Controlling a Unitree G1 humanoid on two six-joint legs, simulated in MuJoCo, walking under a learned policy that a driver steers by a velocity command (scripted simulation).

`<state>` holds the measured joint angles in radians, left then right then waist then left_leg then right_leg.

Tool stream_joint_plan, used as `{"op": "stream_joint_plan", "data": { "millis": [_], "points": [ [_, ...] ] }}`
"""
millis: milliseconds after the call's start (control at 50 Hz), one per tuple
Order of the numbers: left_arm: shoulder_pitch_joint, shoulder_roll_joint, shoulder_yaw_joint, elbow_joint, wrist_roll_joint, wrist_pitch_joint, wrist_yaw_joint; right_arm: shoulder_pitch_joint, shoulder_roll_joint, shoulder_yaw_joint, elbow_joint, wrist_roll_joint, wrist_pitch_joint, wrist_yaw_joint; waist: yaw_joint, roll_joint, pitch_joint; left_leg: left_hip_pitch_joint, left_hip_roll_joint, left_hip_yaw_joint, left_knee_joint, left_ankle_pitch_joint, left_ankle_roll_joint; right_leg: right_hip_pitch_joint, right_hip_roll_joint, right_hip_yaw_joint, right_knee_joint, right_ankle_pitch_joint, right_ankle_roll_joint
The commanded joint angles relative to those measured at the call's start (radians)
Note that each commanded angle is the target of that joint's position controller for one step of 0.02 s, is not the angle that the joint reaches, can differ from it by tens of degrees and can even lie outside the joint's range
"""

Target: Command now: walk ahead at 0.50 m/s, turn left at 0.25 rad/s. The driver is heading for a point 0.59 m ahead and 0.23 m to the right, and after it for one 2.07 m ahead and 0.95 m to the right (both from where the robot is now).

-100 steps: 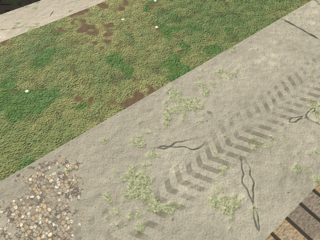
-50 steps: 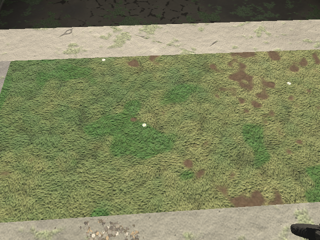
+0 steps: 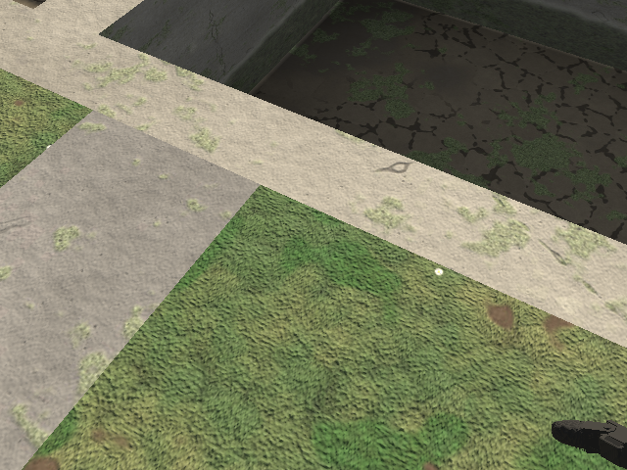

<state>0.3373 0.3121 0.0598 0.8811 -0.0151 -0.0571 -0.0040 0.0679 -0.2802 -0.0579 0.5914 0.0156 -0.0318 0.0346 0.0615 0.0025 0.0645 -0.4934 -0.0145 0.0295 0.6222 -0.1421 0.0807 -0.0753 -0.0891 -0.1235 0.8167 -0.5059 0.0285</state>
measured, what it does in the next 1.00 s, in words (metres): walks ahead, turning right: right foot, then left foot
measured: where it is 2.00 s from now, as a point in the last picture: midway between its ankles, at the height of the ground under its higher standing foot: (383, 396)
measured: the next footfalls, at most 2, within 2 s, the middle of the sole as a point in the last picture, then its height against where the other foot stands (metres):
right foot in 0.50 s outside the picture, level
left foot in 0.92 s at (359, 331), level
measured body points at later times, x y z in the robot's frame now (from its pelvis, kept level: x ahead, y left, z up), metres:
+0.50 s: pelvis +0.29 -0.04 +0.00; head +0.33 -0.05 +0.45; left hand +0.52 +0.17 -0.10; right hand +0.28 -0.34 -0.13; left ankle +0.11 +0.09 -0.71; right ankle +0.40 -0.14 -0.72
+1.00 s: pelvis +0.55 -0.07 +0.00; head +0.59 -0.08 +0.45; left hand +0.76 +0.15 -0.11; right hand +0.63 -0.39 -0.07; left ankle +0.71 -0.02 -0.72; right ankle +0.41 -0.14 -0.66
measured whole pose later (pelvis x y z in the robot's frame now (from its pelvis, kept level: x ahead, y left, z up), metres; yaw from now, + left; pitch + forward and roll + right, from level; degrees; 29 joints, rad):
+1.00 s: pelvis +0.55 -0.07 +0.00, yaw -27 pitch +3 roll +1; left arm 0.29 0.32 0.07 0.69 -0.03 0.01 0.03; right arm 0.07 -0.26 -0.04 0.68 -0.02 -0.08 0.00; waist 0.05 -0.04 0.03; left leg -0.50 -0.03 -0.02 0.54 -0.10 0.01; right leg -0.37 0.12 0.18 1.05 -0.59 0.01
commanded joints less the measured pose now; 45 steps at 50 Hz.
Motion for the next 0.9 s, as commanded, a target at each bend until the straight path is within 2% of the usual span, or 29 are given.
{"op": "stream_joint_plan", "data": {
  "millis": [20,40,60,80,100,140,180,240,300,340,400,440,460,480,500,520,540,560,580,600,620,660,700,720,760,800,840,860,900],
  "points": [
    [-0.091,0.146,0.015,-0.134,-0.041,-0.061,-0.015,0.340,-0.199,-0.063,0.028,-0.006,-0.020,-0.010,-0.192,0.124,-0.308,0.815,0.352,-0.637,-0.294,-0.077,0.257,-0.713,0.028,0.181,0.537,-0.020,-0.037],
    [-0.123,0.130,0.008,-0.142,-0.033,-0.068,-0.011,0.281,-0.174,-0.054,0.033,-0.003,-0.027,-0.010,-0.155,0.081,-0.217,0.676,0.304,-0.505,-0.300,0.012,0.219,-0.700,-0.017,0.174,0.466,0.068,-0.048],
    [-0.133,0.126,0.011,-0.134,-0.009,-0.068,-0.005,0.220,-0.141,-0.044,0.032,-0.007,-0.030,-0.009,-0.119,0.055,-0.158,0.549,0.270,-0.416,-0.320,0.102,0.196,-0.654,-0.045,0.171,0.395,0.127,-0.043],
    [-0.108,0.126,0.015,-0.124,-0.002,-0.057,-0.007,0.183,-0.111,-0.033,0.026,-0.018,-0.034,-0.010,-0.082,0.066,-0.136,0.459,0.242,-0.359,-0.353,0.168,0.186,-0.586,-0.066,0.180,0.358,0.171,-0.040],
    [-0.074,0.111,0.014,-0.110,-0.005,-0.043,-0.010,0.164,-0.103,-0.031,0.027,-0.023,-0.040,-0.011,-0.058,0.074,-0.135,0.412,0.241,-0.329,-0.386,0.180,0.189,-0.543,-0.072,0.183,0.339,0.196,-0.032],
    [-0.053,0.076,0.007,-0.095,-0.005,-0.017,-0.012,0.158,-0.113,-0.034,0.047,-0.020,-0.058,-0.013,-0.039,0.056,-0.108,0.348,0.244,-0.254,-0.443,0.216,0.197,-0.531,-0.076,0.177,0.291,0.243,-0.011],
    [-0.106,0.061,0.003,-0.109,-0.002,-0.003,-0.007,0.169,-0.127,-0.038,0.075,-0.027,-0.070,-0.020,-0.049,0.042,-0.060,0.326,0.237,-0.181,-0.482,0.214,0.185,-0.582,-0.075,0.190,0.209,0.343,0.007],
    [-0.175,0.050,0.000,-0.124,-0.005,-0.007,-0.015,0.182,-0.128,-0.036,0.102,-0.032,-0.074,-0.030,-0.077,0.043,-0.024,0.333,0.200,-0.059,-0.503,0.193,0.136,-0.587,-0.043,0.197,0.028,0.545,0.003],
    [-0.268,0.029,-0.010,-0.155,-0.006,-0.015,-0.029,0.213,-0.148,-0.039,0.131,-0.026,-0.075,-0.035,-0.119,0.037,0.006,0.364,0.208,0.007,-0.521,0.175,0.108,-0.557,-0.011,0.157,-0.126,0.660,-0.013],
    [-0.311,0.026,-0.013,-0.179,-0.006,-0.016,-0.041,0.245,-0.154,-0.043,0.157,-0.020,-0.067,-0.037,-0.138,0.028,0.023,0.448,0.234,0.028,-0.502,0.196,0.100,-0.589,-0.002,0.151,-0.183,0.650,-0.031],
    [-0.348,0.032,-0.012,-0.218,-0.003,-0.017,-0.062,0.263,-0.166,-0.049,0.182,-0.009,-0.043,-0.043,-0.140,0.034,0.024,0.587,0.275,0.048,-0.422,0.339,0.079,-0.637,0.019,0.121,-0.227,0.523,-0.070],
    [-0.307,0.059,0.001,-0.230,0.000,-0.014,-0.070,0.241,-0.192,-0.057,0.178,-0.007,-0.025,-0.054,-0.102,0.071,-0.027,0.632,0.276,0.078,-0.298,0.673,0.051,-0.554,0.072,0.061,-0.225,0.406,-0.105],
    [-0.233,0.087,0.017,-0.221,0.001,-0.009,-0.068,0.232,-0.205,-0.059,0.174,-0.008,-0.015,-0.062,-0.058,0.092,-0.084,0.635,0.267,0.096,-0.181,0.844,0.033,-0.451,0.111,0.030,-0.216,0.359,-0.127],
    [-0.090,0.132,0.043,-0.191,-0.001,-0.006,-0.061,0.217,-0.203,-0.056,0.168,-0.007,-0.006,-0.070,0.023,0.078,-0.162,0.571,0.233,0.131,0.017,0.893,0.002,-0.250,0.154,0.019,-0.258,0.392,-0.159],
    [0.069,0.210,0.073,-0.165,-0.004,0.002,-0.044,0.237,-0.177,-0.042,0.150,-0.020,-0.011,-0.078,0.087,-0.012,-0.268,0.347,0.193,0.136,0.309,0.638,-0.038,0.059,0.053,0.204,-0.270,0.434,-0.220],
    [0.076,0.299,0.089,-0.168,-0.014,-0.001,-0.039,0.361,-0.029,0.005,0.110,-0.048,-0.041,-0.054,-0.022,-0.273,-0.374,-0.120,-0.034,0.061,0.677,-0.328,-0.113,0.428,-0.207,0.777,-0.347,0.280,-0.431],
    [0.112,0.210,0.065,-0.182,-0.013,-0.005,-0.037,0.266,-0.111,-0.004,0.115,-0.018,-0.080,-0.035,0.059,-0.165,-0.474,-0.243,-0.042,-0.144,0.783,-0.434,-0.096,0.511,-0.235,0.957,-0.480,0.167,-0.443],
    [0.073,0.170,0.054,-0.182,-0.003,-0.009,-0.032,0.169,-0.153,-0.016,0.082,0.021,-0.103,-0.023,0.071,-0.124,-0.325,-0.321,0.014,-0.152,0.769,-0.351,-0.074,0.418,-0.209,0.805,-0.504,0.202,-0.389],
    [0.013,0.155,0.050,-0.195,-0.003,-0.011,-0.028,0.127,-0.141,-0.008,0.068,0.014,-0.116,-0.026,0.038,-0.031,-0.231,-0.305,0.058,-0.139,0.686,-0.272,-0.063,0.272,-0.168,0.695,-0.508,0.280,-0.357],
    [-0.050,0.126,0.041,-0.210,-0.001,-0.010,-0.025,0.108,-0.143,-0.014,0.070,-0.011,-0.117,-0.033,-0.002,0.008,-0.156,-0.253,0.087,-0.128,0.592,-0.231,-0.070,0.125,-0.134,0.606,-0.522,0.400,-0.337],
    [-0.083,0.106,0.033,-0.229,0.013,-0.010,-0.020,0.124,-0.149,-0.020,0.070,-0.021,-0.108,-0.036,-0.039,-0.015,-0.137,-0.177,0.105,-0.133,0.550,-0.205,-0.078,0.025,-0.110,0.555,-0.543,0.494,-0.336],
    [-0.106,0.106,0.034,-0.243,0.011,-0.009,-0.014,0.159,-0.130,-0.020,0.071,-0.029,-0.086,-0.037,-0.073,-0.035,-0.117,-0.124,0.112,-0.119,0.466,-0.193,-0.107,-0.074,-0.085,0.502,-0.575,0.580,-0.344],
    [-0.097,0.127,0.040,-0.243,0.008,-0.011,-0.007,0.134,-0.101,-0.011,0.065,-0.034,-0.070,-0.042,-0.074,-0.038,-0.093,-0.106,0.102,-0.088,0.356,-0.133,-0.137,-0.157,-0.057,0.429,-0.588,0.651,-0.336],
    [-0.098,0.143,0.046,-0.243,0.007,-0.008,0.000,0.095,-0.088,-0.005,0.054,-0.036,-0.067,-0.044,-0.067,-0.043,-0.070,-0.089,0.088,-0.075,0.275,-0.069,-0.149,-0.198,-0.034,0.390,-0.581,0.715,-0.318],
    [-0.081,0.152,0.053,-0.232,0.000,0.008,0.011,0.040,-0.072,0.000,0.046,-0.036,-0.068,-0.044,-0.045,-0.074,-0.072,-0.003,0.041,-0.057,0.112,0.095,-0.158,-0.250,0.033,0.312,-0.529,0.803,-0.259],
    [-0.034,0.152,0.057,-0.220,-0.006,0.028,0.022,-0.012,-0.071,-0.001,0.037,-0.026,-0.072,-0.033,-0.014,-0.088,-0.108,0.056,-0.012,-0.052,-0.001,0.220,-0.158,-0.228,0.045,0.328,-0.482,0.779,-0.218],
    [-0.020,0.136,0.053,-0.215,-0.010,0.042,0.028,-0.013,-0.092,-0.011,0.037,-0.019,-0.068,-0.029,-0.015,-0.107,-0.133,0.080,-0.027,-0.085,-0.060,0.226,-0.146,-0.183,0.031,0.386,-0.412,0.736,-0.199],
    [-0.022,0.129,0.052,-0.217,-0.010,0.046,0.032,-0.003,-0.118,-0.022,0.036,-0.021,-0.068,-0.029,-0.026,-0.108,-0.132,0.092,-0.028,-0.103,-0.093,0.206,-0.134,-0.166,0.026,0.426,-0.370,0.699,-0.191],
    [-0.056,0.115,0.048,-0.233,-0.013,0.058,0.043,0.061,-0.133,-0.035,0.051,-0.029,-0.077,-0.028,-0.073,-0.123,-0.153,0.156,-0.020,-0.108,-0.168,0.229,-0.103,-0.131,0.038,0.479,-0.248,0.656,-0.161]
  ]
}}
Keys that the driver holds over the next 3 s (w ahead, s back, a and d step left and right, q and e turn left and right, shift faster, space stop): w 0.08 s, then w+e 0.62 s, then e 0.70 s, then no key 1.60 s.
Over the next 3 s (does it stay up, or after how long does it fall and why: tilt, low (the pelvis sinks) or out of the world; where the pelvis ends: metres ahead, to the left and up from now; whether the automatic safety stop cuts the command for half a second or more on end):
stays up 0.61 -0.08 0.02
